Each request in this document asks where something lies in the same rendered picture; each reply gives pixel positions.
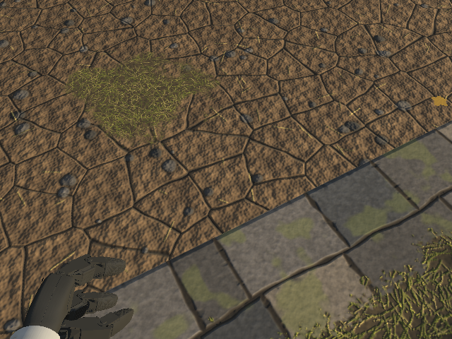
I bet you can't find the left robot hand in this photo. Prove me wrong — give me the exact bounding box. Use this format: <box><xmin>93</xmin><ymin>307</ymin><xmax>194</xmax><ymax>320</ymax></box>
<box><xmin>23</xmin><ymin>254</ymin><xmax>134</xmax><ymax>339</ymax></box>

